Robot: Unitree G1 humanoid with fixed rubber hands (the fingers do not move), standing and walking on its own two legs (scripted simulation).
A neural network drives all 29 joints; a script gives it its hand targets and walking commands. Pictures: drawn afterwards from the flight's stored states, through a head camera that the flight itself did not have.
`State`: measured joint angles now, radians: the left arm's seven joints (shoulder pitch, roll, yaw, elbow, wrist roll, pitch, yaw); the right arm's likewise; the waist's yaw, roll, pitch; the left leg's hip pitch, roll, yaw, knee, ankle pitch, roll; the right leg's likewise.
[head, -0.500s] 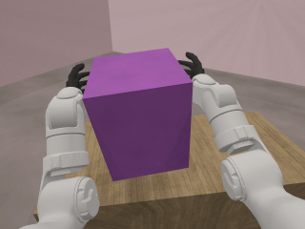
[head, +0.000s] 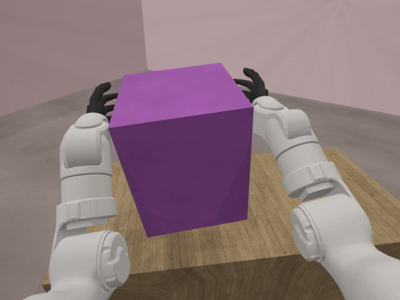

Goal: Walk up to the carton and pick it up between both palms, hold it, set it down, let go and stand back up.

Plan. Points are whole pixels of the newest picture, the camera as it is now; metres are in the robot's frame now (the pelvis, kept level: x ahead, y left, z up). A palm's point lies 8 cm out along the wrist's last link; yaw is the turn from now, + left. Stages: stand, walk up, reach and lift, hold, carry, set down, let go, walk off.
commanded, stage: hold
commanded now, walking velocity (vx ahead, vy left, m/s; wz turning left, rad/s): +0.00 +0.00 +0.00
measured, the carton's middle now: (185, 147) +0.36 +0.00 +0.22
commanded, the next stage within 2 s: none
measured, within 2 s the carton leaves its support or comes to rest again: neither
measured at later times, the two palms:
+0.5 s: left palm (99, 120) +0.36 +0.16 +0.29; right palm (259, 104) +0.36 -0.14 +0.31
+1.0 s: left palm (98, 120) +0.36 +0.16 +0.29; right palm (258, 103) +0.36 -0.13 +0.31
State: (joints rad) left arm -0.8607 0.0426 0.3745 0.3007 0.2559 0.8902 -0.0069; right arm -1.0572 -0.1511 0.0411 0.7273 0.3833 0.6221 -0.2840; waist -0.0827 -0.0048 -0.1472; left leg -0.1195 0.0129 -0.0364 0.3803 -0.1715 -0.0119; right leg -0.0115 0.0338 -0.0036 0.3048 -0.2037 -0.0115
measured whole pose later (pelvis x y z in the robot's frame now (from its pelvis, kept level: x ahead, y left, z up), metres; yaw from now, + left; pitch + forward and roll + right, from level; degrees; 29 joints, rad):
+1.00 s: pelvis -0.01 +0.00 +0.00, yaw +0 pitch -4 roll -1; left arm -0.91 0.06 0.37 0.39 0.24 0.86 0.00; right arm -1.11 -0.16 0.03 0.79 0.38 0.63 -0.29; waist -0.08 0.00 -0.16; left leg -0.16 0.01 -0.04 0.39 -0.16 -0.01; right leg -0.05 0.04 0.00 0.31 -0.19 -0.01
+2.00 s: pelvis -0.01 +0.00 +0.00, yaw +0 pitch -4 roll -1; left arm -0.90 0.06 0.36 0.38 0.24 0.86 0.00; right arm -1.10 -0.17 0.04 0.78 0.39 0.65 -0.29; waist -0.09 0.00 -0.16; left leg -0.15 0.01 -0.05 0.39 -0.16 -0.01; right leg -0.04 0.04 0.01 0.30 -0.19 -0.01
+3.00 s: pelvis -0.01 +0.00 +0.00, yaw +0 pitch -5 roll -1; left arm -0.89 0.04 0.38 0.35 0.25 0.87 0.00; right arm -1.09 -0.17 0.05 0.76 0.40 0.66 -0.29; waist -0.08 0.01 -0.16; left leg -0.14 0.01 -0.05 0.39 -0.17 -0.01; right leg -0.03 0.04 0.01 0.30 -0.19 -0.01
